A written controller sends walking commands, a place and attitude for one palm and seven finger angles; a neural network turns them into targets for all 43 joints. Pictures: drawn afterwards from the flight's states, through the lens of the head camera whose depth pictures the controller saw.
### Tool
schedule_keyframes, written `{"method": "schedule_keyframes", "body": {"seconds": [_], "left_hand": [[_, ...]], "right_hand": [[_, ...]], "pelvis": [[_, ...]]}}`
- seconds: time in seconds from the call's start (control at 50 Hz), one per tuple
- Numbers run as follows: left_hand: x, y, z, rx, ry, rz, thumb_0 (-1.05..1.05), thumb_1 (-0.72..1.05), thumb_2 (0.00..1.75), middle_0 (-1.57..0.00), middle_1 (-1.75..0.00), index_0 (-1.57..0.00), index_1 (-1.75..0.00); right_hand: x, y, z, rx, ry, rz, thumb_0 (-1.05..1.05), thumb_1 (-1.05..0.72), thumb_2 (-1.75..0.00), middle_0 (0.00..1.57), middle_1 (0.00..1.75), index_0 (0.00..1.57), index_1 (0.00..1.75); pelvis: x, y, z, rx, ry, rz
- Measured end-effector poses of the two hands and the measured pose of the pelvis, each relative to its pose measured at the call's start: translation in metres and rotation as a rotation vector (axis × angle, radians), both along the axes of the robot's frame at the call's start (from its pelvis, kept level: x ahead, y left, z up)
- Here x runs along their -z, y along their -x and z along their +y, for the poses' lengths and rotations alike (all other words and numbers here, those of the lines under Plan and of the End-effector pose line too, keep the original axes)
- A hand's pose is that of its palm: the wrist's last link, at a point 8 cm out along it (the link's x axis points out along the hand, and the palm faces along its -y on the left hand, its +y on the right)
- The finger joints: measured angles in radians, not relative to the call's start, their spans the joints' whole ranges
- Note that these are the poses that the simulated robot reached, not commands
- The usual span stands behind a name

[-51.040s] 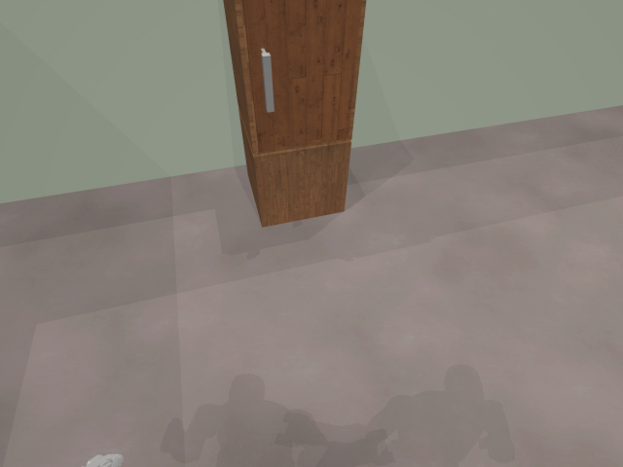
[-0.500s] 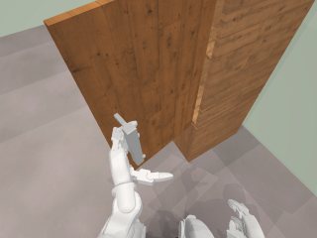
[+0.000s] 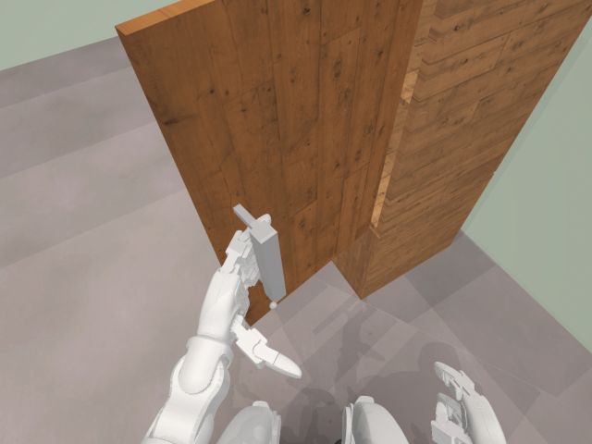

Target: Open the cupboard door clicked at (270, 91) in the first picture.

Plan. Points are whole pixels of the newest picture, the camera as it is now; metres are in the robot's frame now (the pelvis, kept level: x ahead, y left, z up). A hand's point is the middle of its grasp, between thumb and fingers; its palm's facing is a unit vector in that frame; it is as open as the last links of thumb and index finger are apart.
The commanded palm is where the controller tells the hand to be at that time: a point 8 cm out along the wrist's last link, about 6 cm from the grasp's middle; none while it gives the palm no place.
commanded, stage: slide the hand sideways off the handle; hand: left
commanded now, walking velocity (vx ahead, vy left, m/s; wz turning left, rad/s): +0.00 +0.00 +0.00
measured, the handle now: (260, 256) +0.36 +0.07 +0.03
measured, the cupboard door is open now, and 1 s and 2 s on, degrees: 100 100 100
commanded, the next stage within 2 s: draw the hand back to the body in 0.94 s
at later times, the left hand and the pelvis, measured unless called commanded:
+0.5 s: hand (253, 340) +0.24 +0.07 +0.04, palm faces -0.17 -0.99 +0.01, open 16.4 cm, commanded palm +0.22 +0.12 +0.04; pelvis +0.02 +0.01 -0.01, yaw -1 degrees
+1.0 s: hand (210, 375) +0.20 +0.11 +0.04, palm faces -0.15 -0.99 +0.00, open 16.4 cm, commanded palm +0.18 +0.16 +0.04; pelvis +0.01 +0.00 -0.02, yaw -1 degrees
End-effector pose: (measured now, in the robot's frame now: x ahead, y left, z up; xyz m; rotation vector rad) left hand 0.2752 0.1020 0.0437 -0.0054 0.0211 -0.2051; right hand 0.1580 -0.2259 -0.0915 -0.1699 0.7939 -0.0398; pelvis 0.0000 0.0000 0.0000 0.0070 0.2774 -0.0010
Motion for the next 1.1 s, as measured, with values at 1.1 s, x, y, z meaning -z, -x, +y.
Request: {"method": "schedule_keyframes", "body": {"seconds": [1.1], "left_hand": [[0.004, 0.084, 0.064, -0.032, -0.017, 0.031, -0.01, -0.50, 0.30, -0.15, -0.30, -0.15, -0.30]], "right_hand": [[-0.004, -0.034, 0.002, 0.008, 0.057, -0.129, 0.01, -0.91, -0.90, 0.20, 0.30, 0.20, 0.30]], "pelvis": [[0.026, -0.008, 0.003, 0.007, 0.027, 0.040]]}}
